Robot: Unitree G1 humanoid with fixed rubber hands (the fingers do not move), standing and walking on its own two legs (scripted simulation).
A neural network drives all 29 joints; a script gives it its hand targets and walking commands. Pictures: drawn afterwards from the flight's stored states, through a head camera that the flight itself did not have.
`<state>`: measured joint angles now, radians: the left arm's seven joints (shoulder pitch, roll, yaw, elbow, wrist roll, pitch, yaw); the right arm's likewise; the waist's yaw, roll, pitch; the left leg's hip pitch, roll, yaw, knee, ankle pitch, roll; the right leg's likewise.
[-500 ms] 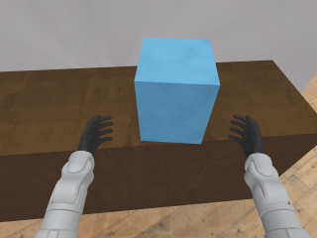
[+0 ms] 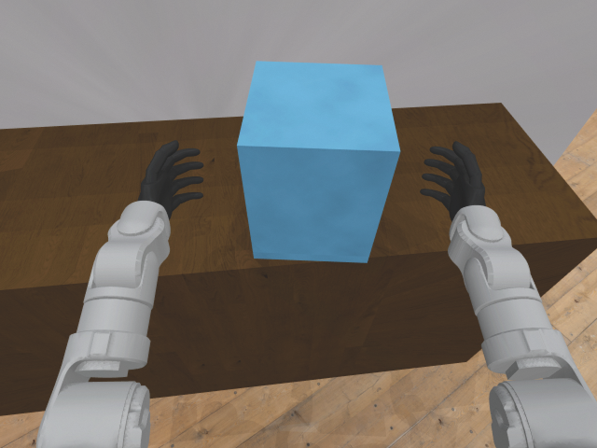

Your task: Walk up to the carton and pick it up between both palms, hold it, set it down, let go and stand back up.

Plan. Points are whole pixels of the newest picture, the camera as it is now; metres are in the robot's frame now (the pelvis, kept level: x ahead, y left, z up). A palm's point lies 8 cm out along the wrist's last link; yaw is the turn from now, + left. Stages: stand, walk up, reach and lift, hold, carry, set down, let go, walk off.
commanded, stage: reach and lift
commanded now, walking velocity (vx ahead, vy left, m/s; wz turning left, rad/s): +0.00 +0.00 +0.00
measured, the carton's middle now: (314, 167) +0.52 -0.03 +0.06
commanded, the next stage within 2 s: none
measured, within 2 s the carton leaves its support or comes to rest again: neither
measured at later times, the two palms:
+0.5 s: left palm (160, 137) +0.45 +0.18 +0.18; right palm (469, 141) +0.43 -0.21 +0.18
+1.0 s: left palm (153, 73) +0.49 +0.18 +0.24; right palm (477, 86) +0.47 -0.22 +0.24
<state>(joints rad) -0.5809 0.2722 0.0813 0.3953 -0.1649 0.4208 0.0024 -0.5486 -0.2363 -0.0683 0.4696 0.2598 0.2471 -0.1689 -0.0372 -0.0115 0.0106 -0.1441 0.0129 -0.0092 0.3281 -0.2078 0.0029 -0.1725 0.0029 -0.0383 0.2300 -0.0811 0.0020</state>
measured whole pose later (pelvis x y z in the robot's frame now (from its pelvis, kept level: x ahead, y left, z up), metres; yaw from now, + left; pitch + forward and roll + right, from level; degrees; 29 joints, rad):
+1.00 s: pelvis -0.01 +0.00 -0.01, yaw +2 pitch +18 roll -1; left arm -1.38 0.45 -0.14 1.29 -0.42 0.23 0.04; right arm -1.34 -0.34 -0.05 1.20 0.28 0.31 -0.12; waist -0.10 0.02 -0.24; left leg -0.50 0.00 -0.04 0.33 -0.15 0.00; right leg -0.50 -0.01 -0.06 0.21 -0.02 0.00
